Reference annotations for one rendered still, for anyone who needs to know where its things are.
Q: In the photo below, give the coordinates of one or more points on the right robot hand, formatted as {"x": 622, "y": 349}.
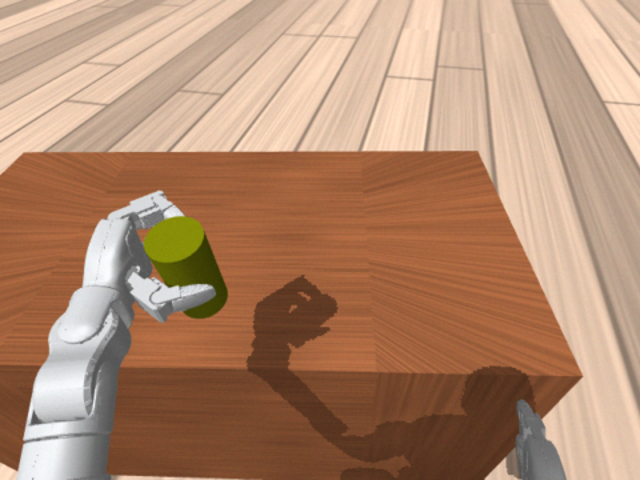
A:
{"x": 538, "y": 458}

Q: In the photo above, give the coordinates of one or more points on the left robot hand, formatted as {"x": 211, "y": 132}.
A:
{"x": 116, "y": 258}

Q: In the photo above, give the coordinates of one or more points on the left robot arm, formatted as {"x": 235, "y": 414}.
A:
{"x": 73, "y": 401}

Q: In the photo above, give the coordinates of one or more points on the can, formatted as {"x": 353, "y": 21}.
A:
{"x": 180, "y": 251}

